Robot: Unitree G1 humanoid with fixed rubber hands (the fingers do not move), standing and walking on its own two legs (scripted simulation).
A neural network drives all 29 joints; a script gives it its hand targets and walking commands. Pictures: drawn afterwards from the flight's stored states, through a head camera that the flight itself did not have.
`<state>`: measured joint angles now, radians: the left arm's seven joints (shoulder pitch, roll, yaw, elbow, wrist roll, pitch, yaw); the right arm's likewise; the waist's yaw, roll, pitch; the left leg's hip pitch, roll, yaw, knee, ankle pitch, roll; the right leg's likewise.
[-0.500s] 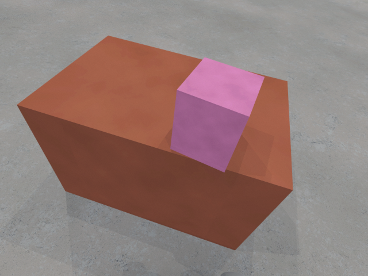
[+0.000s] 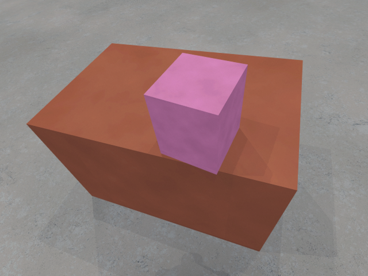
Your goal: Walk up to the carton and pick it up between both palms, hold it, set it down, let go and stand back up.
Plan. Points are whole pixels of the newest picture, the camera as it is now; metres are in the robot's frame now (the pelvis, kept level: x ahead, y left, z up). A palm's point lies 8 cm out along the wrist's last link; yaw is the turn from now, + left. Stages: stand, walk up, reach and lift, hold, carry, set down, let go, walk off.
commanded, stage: walk up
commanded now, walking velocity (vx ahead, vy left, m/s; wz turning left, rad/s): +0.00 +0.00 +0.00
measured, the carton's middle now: (199, 113) +0.55 -0.01 +0.00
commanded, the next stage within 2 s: none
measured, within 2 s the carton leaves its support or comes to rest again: neither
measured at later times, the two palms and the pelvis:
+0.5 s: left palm out of the picture -0.03 +0.24 -0.15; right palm out of the picture -0.04 -0.15 -0.15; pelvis +0.00 +0.04 +0.00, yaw -1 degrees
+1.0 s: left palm out of the picture -0.07 +0.26 -0.15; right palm out of the picture -0.04 -0.15 -0.16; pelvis +0.00 +0.07 -0.01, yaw -4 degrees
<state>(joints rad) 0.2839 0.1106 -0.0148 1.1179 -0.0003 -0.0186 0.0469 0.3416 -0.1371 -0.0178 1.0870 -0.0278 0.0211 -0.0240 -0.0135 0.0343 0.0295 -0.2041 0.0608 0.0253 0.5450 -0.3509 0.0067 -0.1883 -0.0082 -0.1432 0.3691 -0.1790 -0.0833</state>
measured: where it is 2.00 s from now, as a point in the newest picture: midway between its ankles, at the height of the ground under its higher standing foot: outside the picture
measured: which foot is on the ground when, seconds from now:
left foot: up 0.00-0.18, down 0.20-0.94, up 0.96-1.00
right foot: down 0.00-1.00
